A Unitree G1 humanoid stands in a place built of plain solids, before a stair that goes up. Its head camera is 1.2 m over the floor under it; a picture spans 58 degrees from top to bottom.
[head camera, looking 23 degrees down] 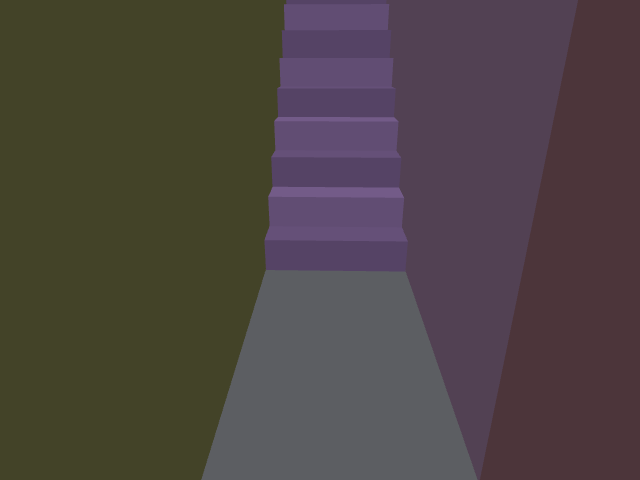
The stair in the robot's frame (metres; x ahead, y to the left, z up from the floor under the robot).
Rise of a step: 0.20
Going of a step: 0.23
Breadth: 0.85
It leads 1 degrees to the right of straight ahead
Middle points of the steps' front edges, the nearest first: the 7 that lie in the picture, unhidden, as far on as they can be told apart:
2.35 -0.09 0.20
2.57 -0.10 0.40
2.80 -0.10 0.59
3.02 -0.11 0.79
3.25 -0.12 0.99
3.48 -0.12 1.19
3.70 -0.13 1.39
